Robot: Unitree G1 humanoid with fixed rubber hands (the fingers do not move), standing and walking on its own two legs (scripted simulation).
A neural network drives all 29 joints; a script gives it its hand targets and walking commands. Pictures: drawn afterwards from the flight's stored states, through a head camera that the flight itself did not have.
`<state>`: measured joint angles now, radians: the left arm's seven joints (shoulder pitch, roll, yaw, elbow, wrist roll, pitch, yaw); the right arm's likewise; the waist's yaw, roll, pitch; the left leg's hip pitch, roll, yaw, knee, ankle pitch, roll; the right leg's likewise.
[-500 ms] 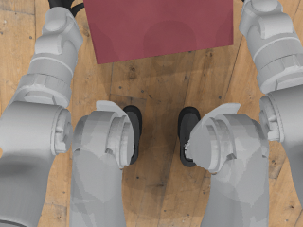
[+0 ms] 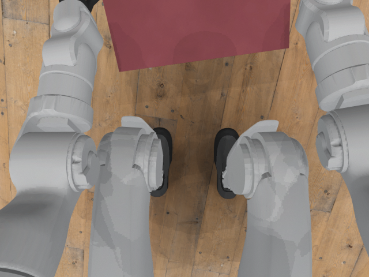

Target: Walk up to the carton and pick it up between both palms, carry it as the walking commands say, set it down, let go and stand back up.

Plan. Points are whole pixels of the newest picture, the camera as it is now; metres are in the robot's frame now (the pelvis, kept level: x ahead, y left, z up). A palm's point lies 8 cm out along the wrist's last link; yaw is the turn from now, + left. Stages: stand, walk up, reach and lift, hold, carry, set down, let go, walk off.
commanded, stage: reach and lift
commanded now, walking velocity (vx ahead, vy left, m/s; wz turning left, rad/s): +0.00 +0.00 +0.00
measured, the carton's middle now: (195, 14) +0.53 +0.00 -0.23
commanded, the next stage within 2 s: none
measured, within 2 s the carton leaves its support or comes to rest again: neither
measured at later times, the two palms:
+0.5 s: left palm (60, 9) +0.50 +0.18 -0.08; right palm out of the picture +0.53 -0.18 -0.09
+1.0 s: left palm out of the picture +0.49 +0.18 -0.01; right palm out of the picture +0.51 -0.18 -0.02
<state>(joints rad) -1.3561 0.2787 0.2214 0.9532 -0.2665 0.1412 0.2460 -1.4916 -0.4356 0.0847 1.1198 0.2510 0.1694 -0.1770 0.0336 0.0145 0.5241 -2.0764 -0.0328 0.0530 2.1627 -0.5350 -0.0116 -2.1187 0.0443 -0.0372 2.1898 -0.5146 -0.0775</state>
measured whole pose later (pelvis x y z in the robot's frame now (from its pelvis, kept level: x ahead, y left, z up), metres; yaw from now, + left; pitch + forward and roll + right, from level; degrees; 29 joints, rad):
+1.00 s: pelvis -0.02 +0.00 +0.09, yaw -1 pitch +21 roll +2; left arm -1.18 0.15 0.38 0.53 -0.08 0.36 0.28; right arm -1.30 -0.32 -0.16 0.71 0.06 0.40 -0.18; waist 0.01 0.01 0.53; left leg -1.78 -0.05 0.03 1.87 -0.47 -0.01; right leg -1.80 0.05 -0.02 1.89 -0.46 -0.06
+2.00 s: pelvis -0.01 +0.00 +0.21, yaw -1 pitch +17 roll +1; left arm -0.98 0.09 0.39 0.48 -0.02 0.41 0.25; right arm -1.11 -0.20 -0.23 0.67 -0.02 0.43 -0.16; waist 0.05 0.01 0.38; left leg -1.37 -0.06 -0.01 1.47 -0.40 0.00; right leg -1.38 0.06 0.00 1.49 -0.39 -0.04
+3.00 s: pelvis +0.12 +0.01 +0.37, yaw -2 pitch +16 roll +1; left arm -0.32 -0.08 0.40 0.49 0.19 0.40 0.02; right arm -0.38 0.05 -0.32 0.55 -0.21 0.39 -0.05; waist 0.06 0.01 -0.17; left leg -0.66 -0.06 -0.04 0.67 -0.29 0.02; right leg -0.67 0.06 0.05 0.70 -0.29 -0.04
